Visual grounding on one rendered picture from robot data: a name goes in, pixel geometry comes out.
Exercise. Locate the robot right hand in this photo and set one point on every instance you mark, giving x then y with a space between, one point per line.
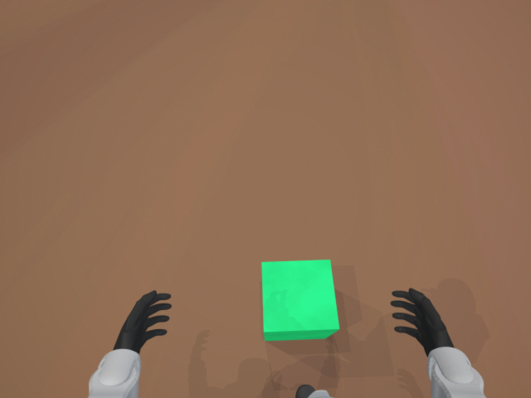
431 332

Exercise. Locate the carton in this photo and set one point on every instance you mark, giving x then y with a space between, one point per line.
298 300

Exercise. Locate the robot left hand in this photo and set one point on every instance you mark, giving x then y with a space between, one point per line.
132 335

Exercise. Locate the robot left forearm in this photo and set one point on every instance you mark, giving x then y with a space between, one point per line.
117 375

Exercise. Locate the robot right forearm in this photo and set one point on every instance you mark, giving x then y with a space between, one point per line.
452 375

